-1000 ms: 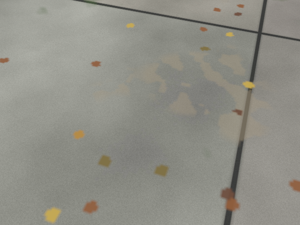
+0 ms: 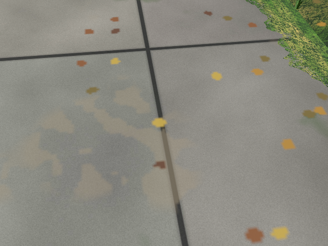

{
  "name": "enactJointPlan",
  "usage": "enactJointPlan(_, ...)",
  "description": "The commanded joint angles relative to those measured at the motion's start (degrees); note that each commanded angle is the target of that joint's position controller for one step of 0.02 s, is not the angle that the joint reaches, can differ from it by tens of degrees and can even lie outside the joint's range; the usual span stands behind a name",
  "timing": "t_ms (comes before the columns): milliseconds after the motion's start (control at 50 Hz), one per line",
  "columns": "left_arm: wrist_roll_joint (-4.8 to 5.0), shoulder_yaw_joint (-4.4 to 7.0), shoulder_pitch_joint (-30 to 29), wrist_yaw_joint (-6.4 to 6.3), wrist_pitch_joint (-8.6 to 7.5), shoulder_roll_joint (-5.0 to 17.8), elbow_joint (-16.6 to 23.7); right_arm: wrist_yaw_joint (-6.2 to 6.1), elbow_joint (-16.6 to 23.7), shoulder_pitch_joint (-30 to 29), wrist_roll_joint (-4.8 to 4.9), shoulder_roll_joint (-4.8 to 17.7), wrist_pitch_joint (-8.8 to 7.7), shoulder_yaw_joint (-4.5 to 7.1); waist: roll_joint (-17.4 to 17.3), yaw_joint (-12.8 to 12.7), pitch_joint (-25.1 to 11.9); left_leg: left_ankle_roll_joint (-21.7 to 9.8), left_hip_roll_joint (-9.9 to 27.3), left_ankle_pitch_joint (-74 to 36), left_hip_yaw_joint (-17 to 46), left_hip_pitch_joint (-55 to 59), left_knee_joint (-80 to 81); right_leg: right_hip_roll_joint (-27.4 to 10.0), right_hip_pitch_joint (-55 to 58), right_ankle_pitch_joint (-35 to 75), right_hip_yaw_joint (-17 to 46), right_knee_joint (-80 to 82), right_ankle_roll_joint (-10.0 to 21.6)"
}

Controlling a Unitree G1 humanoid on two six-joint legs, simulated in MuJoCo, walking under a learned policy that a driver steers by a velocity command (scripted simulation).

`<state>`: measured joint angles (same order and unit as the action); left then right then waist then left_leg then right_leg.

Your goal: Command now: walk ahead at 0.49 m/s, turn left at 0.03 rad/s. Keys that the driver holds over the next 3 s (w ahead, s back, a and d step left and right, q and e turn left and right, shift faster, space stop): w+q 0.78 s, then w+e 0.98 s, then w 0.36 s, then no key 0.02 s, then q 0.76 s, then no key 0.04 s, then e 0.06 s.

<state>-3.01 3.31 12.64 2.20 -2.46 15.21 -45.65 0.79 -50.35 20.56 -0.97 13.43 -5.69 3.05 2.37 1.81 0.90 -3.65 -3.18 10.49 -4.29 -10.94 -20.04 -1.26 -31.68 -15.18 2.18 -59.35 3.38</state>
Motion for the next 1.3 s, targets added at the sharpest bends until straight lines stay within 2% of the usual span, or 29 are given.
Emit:
enactJointPlan(20,-0.03,-1.11,-2.3,0.62,-0.50,-0.5,4.2,0.30,1.9,0.5,0.53,4.6,-0.83,0.48,-6.2,-1.9,1.6,-9.3,13.3,-9.8,13.7,-0.9,11.7,-2.6,-2.4,5.4,-2.0,9.4,-1.8)
enactJointPlan(80,0.98,-1.90,-8.7,0.67,-0.81,-0.7,5.8,0.25,0.9,3.2,0.51,6.6,-0.25,1.04,-6.5,-0.4,2.1,-8.4,12.2,-11.9,12.5,-2.1,10.9,-1.0,2.2,9.5,-3.8,19.2,-3.3)
enactJointPlan(160,1.52,-1.70,-12.6,-0.29,-1.56,0.9,7.3,0.03,-0.3,6.4,0.36,8.1,0.41,1.35,-6.7,0.5,1.3,-7.6,13.8,-15.9,15.6,1.9,6.1,0.7,6.6,8.3,-3.8,25.2,-3.2)
enactJointPlan(200,1.43,-1.25,-8.3,-0.95,-2.29,1.7,6.1,-0.24,-0.4,5.7,0.40,8.8,0.78,1.62,-6.5,-2.0,0.0,-6.3,13.3,-16.4,16.6,1.8,0.7,2.0,14.5,6.9,-3.9,31.2,-2.3)
enactJointPlan(220,0.75,-0.44,-2.5,-1.64,-3.00,3.6,4.0,-0.25,-0.5,6.1,0.63,8.0,0.80,1.46,-4.2,-4.1,-3.0,-5.1,10.5,-18.0,14.8,-0.4,-7.1,1.8,23.8,6.5,-2.9,34.2,-1.0)
enactJointPlan(240,-0.51,0.76,6.5,-2.54,-3.74,7.7,2.9,-0.20,1.1,4.4,1.19,6.2,0.56,1.01,0.8,-8.3,-9.2,-3.4,6.8,-10.0,11.6,-7.3,-20.8,-8.2,35.7,-0.3,7.4,36.8,1.8)
enactJointPlan(260,-1.31,2.12,11.0,-3.15,-3.25,13.4,2.8,-0.42,3.5,8.0,2.80,-0.3,0.59,-0.35,11.6,-8.0,-15.9,-1.1,-0.4,15.8,4.2,-23.9,-37.4,-23.6,50.1,-6.7,27.0,40.7,7.1)
enactJointPlan(280,0.02,2.15,10.6,-3.19,-2.35,10.9,2.3,-0.92,3.0,7.5,1.55,5.2,1.51,0.92,8.5,-7.7,-14.6,-1.8,1.2,19.7,5.5,-29.6,-45.6,-25.0,45.2,-12.8,35.0,44.0,9.9)
enactJointPlan(300,0.45,0.86,6.7,-2.89,-2.33,6.0,2.9,-0.67,2.7,4.7,0.73,6.2,2.05,1.48,2.7,-5.8,-7.4,-2.2,4.1,14.8,7.7,-30.4,-47.9,-21.7,39.2,-13.2,28.0,44.9,8.7)
enactJointPlan(320,0.83,0.27,3.5,-2.56,-2.67,3.5,2.9,-0.10,3.0,2.4,0.44,4.9,2.20,1.40,1.5,-4.5,-3.5,-1.8,5.6,10.9,7.8,-29.5,-46.9,-19.0,33.7,-6.4,20.9,46.4,7.5)
enactJointPlan(360,1.32,-0.38,2.2,-2.62,-3.36,1.2,2.1,0.75,3.0,1.4,-0.65,3.8,3.45,1.63,2.7,-2.2,-0.3,-0.7,7.3,7.7,7.4,-26.6,-45.0,-14.7,27.4,3.7,10.5,48.7,4.6)
enactJointPlan(440,2.11,0.16,5.2,-2.61,-4.83,1.9,-0.4,1.91,5.0,-3.0,-1.25,2.2,5.08,1.45,2.2,-1.0,0.1,1.0,7.9,1.9,6.4,-29.6,-45.1,-14.2,27.4,17.0,2.0,50.2,5.5)
enactJointPlan(520,1.85,0.18,7.7,-2.53,-4.66,2.0,-2.4,2.90,8.3,-11.3,-1.12,1.7,5.23,0.80,2.1,-1.8,2.3,1.7,8.0,-6.4,4.6,-31.6,-36.2,-12.7,27.4,22.1,-6.0,50.4,5.0)
enactJointPlan(640,1.76,1.08,11.3,-3.09,-3.77,5.8,-4.6,3.97,12.4,-21.6,-1.32,2.5,5.04,-0.07,1.9,-4.0,4.7,-1.7,6.4,-6.7,-1.7,-24.6,-19.2,-14.2,31.5,26.4,-12.5,48.7,3.5)
enactJointPlan(680,1.65,1.30,12.2,-3.46,-2.94,7.1,-5.4,3.61,12.8,-21.3,-1.55,3.2,5.03,0.21,2.4,-3.4,3.6,-3.8,3.7,-1.4,-3.9,-21.1,-16.8,-14.6,35.1,40.2,-14.6,43.1,2.8)
enactJointPlan(720,1.55,1.77,12.4,-3.72,-1.77,9.2,-6.0,2.91,11.0,-14.1,-1.65,4.9,4.72,1.11,3.2,-0.1,-1.4,-6.6,-0.9,4.2,-5.5,-11.8,-14.8,-14.5,36.8,54.4,-16.3,29.2,2.4)
enactJointPlan(740,1.71,1.78,12.0,-3.72,-1.21,9.7,-5.6,2.25,8.2,-5.1,-2.01,6.4,4.16,2.07,1.4,3.8,-6.5,-8.3,-2.8,2.8,-4.6,-0.1,-10.7,-13.4,32.5,50.3,-17.5,16.4,1.3)
enactJointPlan(760,1.35,1.19,12.8,-3.54,-1.13,7.7,-4.0,1.18,5.9,3.7,-2.46,11.3,3.89,3.73,-4.4,6.8,-13.1,-11.0,6.3,9.9,8.5,15.1,-8.8,-11.9,19.7,30.4,-17.5,-0.8,-0.5)
enactJointPlan(780,2.22,0.26,13.0,-2.28,-1.66,2.4,0.6,0.59,7.4,0.6,-0.98,17.5,4.33,5.12,-19.4,2.5,-17.9,-19.4,21.9,12.8,41.9,30.9,-0.8,0.8,-6.0,-15.4,-12.9,-21.9,-4.2)
enactJointPlan(800,1.99,0.88,6.9,-2.05,-2.40,6.9,1.4,-0.01,8.1,2.8,-0.38,16.1,5.13,4.81,-9.0,5.9,-17.5,-18.7,23.6,6.5,43.8,29.8,4.3,-0.1,-12.2,-12.2,-2.5,-24.2,-3.6)
enactJointPlan(820,3.02,0.38,4.7,-1.85,-2.90,5.4,1.4,-0.73,6.8,0.2,-0.32,12.7,4.99,3.86,-5.5,4.0,-10.3,-17.1,22.6,-0.6,33.1,23.6,3.6,-3.4,-13.1,-5.9,-2.0,-21.9,-2.7)
enactJointPlan(840,3.14,-0.02,6.2,-2.02,-3.22,4.4,0.0,-0.73,6.2,-2.2,-0.09,9.0,4.34,2.77,-1.6,1.1,-5.1,-14.4,20.3,-10.5,26.9,14.1,4.3,-5.4,-8.4,-3.0,-2.1,-15.7,-2.3)
enactJointPlan(880,1.25,-0.36,9.6,-1.79,-1.21,2.9,-2.3,-0.61,5.8,-5.5,0.09,5.8,2.78,1.50,-1.6,-2.8,-3.3,-10.5,16.1,-16.4,18.3,4.9,6.8,-7.1,0.2,-1.9,-1.2,-9.5,-2.2)
enactJointPlan(900,0.97,-0.36,10.9,-1.48,-0.11,2.7,-3.2,-0.41,5.2,-5.3,0.00,5.3,1.91,1.18,-2.9,-3.4,-3.0,-10.6,15.5,-19.1,16.3,2.6,8.1,-6.7,2.6,-1.8,-1.4,-9.0,-2.1)
enactJointPlan(980,1.72,0.12,5.3,-0.40,1.16,2.5,-2.6,-0.24,2.3,-1.4,0.06,6.6,0.36,1.30,-3.8,-2.4,1.5,-7.0,13.3,-19.9,8.8,3.8,12.0,-5.7,-4.0,5.7,-0.6,-3.0,-1.6)
enactJointPlan(1060,2.04,0.16,-1.2,-0.16,0.99,1.9,-1.2,-0.58,0.6,1.3,0.25,5.7,-0.03,0.66,-4.8,-0.9,3.7,-3.6,12.7,-22.0,3.8,8.1,13.1,-3.0,-9.4,13.6,0.7,5.2,-1.3)
enactJointPlan(1200,1.43,-1.46,-11.5,0.76,0.49,-0.4,2.2,-2.35,-3.3,6.6,-0.11,5.1,-0.03,-0.45,-5.2,1.7,5.9,-2.0,14.4,-36.7,-2.8,17.2,10.5,-0.4,-7.8,15.6,-7.9,21.3,0.8)
enactJointPlan(1260,1.43,-1.08,-8.2,0.41,0.58,0.7,1.8,-3.34,-4.3,6.0,-0.33,7.5,0.49,-0.26,-7.6,-0.9,2.5,-1.0,15.6,-60.6,-5.3,20.7,0.8,4.3,0.2,7.6,-11.9,23.7,4.1)
enactJointPlan(1300,1.23,0.04,1.6,-0.06,0.38,3.1,-0.9,-3.76,-4.0,4.3,-0.65,9.5,1.30,0.25,-9.1,-5.4,-2.7,-1.0,16.7,-66.7,-6.1,19.1,-14.0,7.1,11.0,2.4,-11.7,25.5,7.2)
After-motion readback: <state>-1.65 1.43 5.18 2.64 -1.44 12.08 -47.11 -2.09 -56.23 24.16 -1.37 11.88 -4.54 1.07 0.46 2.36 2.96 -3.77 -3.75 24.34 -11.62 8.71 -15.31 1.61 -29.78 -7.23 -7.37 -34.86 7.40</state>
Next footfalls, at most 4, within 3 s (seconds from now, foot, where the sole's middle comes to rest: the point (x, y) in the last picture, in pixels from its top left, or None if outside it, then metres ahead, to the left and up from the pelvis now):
0.24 right None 0.27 -0.11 -0.78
0.74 left None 0.48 0.17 -0.78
1.34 right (126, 176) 0.81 0.16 -0.78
1.84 left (90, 128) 1.10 0.36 -0.78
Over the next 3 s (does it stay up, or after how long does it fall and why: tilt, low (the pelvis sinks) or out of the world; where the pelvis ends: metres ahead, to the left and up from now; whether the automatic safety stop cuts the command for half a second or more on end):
stays up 1.20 0.26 0.00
